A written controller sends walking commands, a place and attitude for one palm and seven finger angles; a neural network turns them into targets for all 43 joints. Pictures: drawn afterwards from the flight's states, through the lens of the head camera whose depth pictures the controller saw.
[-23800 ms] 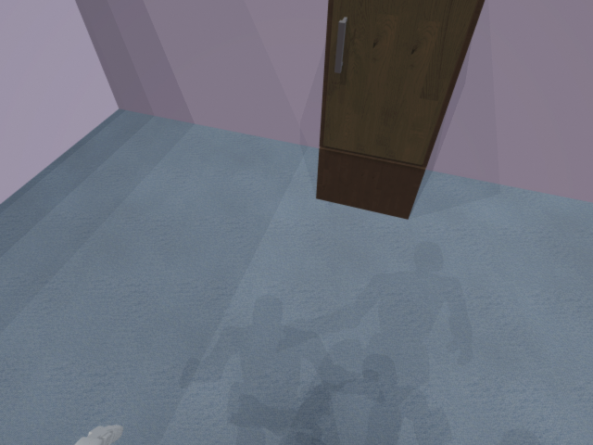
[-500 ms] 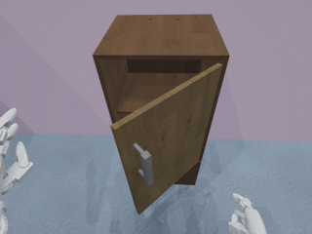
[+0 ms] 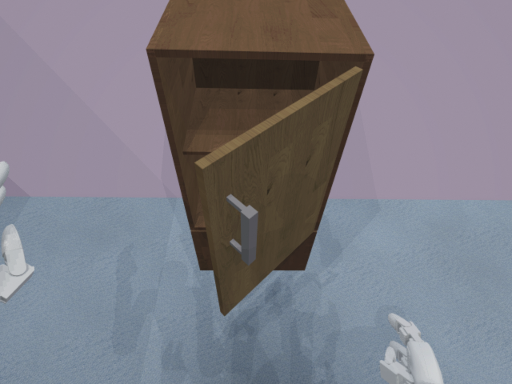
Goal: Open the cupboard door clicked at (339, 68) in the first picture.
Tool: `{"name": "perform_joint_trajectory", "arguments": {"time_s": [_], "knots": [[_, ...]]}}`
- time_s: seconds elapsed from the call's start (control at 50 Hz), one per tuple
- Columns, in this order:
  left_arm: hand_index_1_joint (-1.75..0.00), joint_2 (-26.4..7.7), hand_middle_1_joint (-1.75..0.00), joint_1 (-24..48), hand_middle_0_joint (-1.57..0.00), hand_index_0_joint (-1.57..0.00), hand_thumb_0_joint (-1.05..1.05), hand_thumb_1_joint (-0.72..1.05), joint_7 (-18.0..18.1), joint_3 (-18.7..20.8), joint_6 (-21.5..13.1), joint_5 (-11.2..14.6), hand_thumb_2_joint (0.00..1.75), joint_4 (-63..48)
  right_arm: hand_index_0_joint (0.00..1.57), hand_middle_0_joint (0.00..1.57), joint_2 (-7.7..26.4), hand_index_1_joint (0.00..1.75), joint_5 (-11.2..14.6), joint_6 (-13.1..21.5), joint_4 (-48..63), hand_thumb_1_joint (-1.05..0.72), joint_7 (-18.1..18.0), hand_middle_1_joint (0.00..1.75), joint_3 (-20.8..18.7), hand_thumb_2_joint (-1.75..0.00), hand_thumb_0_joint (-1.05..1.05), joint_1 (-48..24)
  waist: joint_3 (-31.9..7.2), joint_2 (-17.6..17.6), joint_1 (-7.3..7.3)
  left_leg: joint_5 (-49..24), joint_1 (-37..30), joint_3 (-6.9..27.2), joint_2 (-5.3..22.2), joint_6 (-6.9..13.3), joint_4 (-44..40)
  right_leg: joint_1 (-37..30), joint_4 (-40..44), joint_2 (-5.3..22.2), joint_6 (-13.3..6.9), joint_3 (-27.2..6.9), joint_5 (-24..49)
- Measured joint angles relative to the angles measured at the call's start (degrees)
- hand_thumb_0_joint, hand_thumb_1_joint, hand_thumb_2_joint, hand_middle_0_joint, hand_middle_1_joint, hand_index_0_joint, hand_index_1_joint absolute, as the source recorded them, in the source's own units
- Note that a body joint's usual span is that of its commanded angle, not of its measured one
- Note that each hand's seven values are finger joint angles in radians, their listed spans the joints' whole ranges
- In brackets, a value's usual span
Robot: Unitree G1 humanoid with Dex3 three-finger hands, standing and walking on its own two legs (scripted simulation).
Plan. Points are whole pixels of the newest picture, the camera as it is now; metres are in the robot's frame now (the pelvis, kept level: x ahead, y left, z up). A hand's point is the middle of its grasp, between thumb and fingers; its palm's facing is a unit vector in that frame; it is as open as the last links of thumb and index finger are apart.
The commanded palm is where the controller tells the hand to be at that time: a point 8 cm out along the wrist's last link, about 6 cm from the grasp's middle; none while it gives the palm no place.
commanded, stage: step back with the hand held close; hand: left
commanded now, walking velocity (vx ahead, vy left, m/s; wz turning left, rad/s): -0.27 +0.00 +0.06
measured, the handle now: (241, 231) +0.37 +0.05 +0.00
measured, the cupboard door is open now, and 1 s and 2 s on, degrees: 44 44 44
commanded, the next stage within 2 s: stop stepping back and stand still in 0.56 s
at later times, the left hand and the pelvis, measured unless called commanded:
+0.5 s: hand out of the picture +0.11 +0.30 +0.19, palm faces +0.49 -0.77 -0.40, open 7.4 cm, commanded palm +0.04 +0.33 +0.19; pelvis -0.09 +0.02 +0.00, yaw +1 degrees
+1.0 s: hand out of the picture -0.05 +0.30 +0.19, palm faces +0.29 -0.82 -0.50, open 7.4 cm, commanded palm -0.09 +0.35 +0.19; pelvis -0.25 +0.07 -0.01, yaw -5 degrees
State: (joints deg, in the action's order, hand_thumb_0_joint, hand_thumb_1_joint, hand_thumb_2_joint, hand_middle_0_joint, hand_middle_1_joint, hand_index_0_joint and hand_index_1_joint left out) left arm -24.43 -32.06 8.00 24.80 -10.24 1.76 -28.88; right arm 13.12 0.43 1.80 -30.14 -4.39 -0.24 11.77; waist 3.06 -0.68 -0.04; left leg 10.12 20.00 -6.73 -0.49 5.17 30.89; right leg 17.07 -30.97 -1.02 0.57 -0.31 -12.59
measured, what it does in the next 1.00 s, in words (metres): walks backwards: right foot, then right foot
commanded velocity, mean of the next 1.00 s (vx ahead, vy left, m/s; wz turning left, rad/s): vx -0.11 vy -0.02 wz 0.00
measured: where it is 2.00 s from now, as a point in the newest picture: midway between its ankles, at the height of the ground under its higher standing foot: outside the picture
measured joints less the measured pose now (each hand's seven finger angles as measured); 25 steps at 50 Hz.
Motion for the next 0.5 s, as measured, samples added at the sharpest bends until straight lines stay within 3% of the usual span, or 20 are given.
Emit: {"name": "perform_joint_trajectory", "arguments": {"time_s": [0.14, 0.26, 0.3, 0.32, 0.34, 0.38, 0.44, 0.5], "knots": [[-0.30, 2.4, -0.30, 2.6, -0.21, -0.22, 0.02, 0.88, 0.3, -0.3, -0.4, -1.1, 0.89, 0.4, 0.20, 0.21, -1.0, 0.30, -0.6, 1.7, -1.4, -0.90, 0.2, 0.30, 0.4, -0.90, 0.01, 0.8, 1.0, -0.5, 0.39, 2.8, 3.7, 1.6, -0.5, 0.1, 4.5, 2.4, -3.3, -0.7, -0.4, -0.3, -0.2], [-0.30, 3.0, -0.30, 1.6, -0.21, -0.22, 0.02, 0.88, 1.6, -1.4, -1.8, -0.6, 0.89, -3.2, 0.20, 0.21, -1.0, 0.30, -0.9, 2.0, -3.4, -0.90, 1.1, 0.30, 0.3, -0.90, 0.01, 0.3, 1.2, 0.5, 0.50, 9.9, 7.1, 2.9, -1.4, -3.4, 8.2, 4.2, -2.8, -0.3, 0.1, 0.0, 1.8], [-0.30, 1.9, -0.30, 1.9, -0.21, -0.22, 0.02, 0.88, 1.7, -1.3, -2.2, -0.5, 0.89, -4.2, 0.20, 0.21, -0.9, 0.30, -0.8, 1.7, -3.6, -0.90, 1.0, 0.30, 0.3, -0.90, 0.01, 0.0, 1.7, 1.4, 0.27, 6.8, 7.3, 2.5, -1.6, -2.6, 7.4, 5.0, -4.0, 0.0, 0.5, -0.2, 1.4], [-0.30, 1.3, -0.30, 2.2, -0.21, -0.22, 0.02, 0.88, 1.6, -1.0, -2.5, -0.6, 0.89, -4.4, 0.20, 0.21, -0.8, 0.30, -0.9, 1.7, -3.5, -0.90, 0.8, 0.30, 0.2, -0.90, 0.01, -0.1, 1.9, 1.3, 0.21, 3.9, 7.4, 2.3, -1.3, -1.1, 6.7, 6.0, -5.8, -0.4, 0.5, -0.3, -1.7], [-0.30, 0.8, -0.30, 2.7, -0.21, -0.22, 0.02, 0.88, 1.6, -0.5, -2.6, -0.8, 0.89, -4.5, 0.20, 0.21, -0.6, 0.30, -1.2, 2.1, -3.5, -0.90, 0.6, 0.30, 0.1, -0.90, 0.01, -0.3, 2.2, 0.6, -0.04, 0.2, 7.6, 2.3, -0.6, 0.5, 5.9, 7.5, -10.9, -1.6, 0.5, -0.9, -6.0], [-0.30, -0.9, -0.30, 4.1, -0.21, -0.22, 0.02, 0.88, 1.4, 0.9, -2.6, -0.8, 0.89, -4.4, 0.20, 0.21, -1.3, 0.30, -1.5, 3.3, -4.2, -0.90, 0.7, 0.30, -0.7, -0.90, 0.01, -0.7, 2.8, -0.3, -0.45, -5.8, 7.5, 2.8, 0.5, 1.8, 3.8, 9.5, -24.1, -3.9, 0.2, -1.9, -11.5], [-0.30, -2.3, -0.30, 4.3, -0.21, -0.22, 0.02, 0.88, 1.6, 2.7, -3.0, 0.2, 0.89, -4.2, 0.20, 0.21, -2.7, 0.30, -1.4, 4.2, -5.6, -0.90, 1.7, 0.30, -0.8, -0.90, 0.02, -1.1, 1.5, -0.3, 0.10, -7.5, 7.1, 2.8, 1.6, 1.7, -0.1, 7.8, -33.0, -4.8, -0.1, -1.3, -14.9], [-0.30, -1.4, -0.30, 3.4, -0.21, -0.22, 0.02, 0.88, 2.0, 2.2, -2.1, 1.3, 0.89, -4.7, 0.20, 0.21, -3.8, 0.30, -1.3, 4.7, -6.3, -0.90, 2.5, 0.30, -0.1, -0.90, 0.02, -1.1, -1.3, -0.2, 0.77, -10.7, 6.8, 2.1, 2.6, 0.6, -6.7, 2.0, -29.3, -4.2, -0.8, 1.0, -17.9]]}}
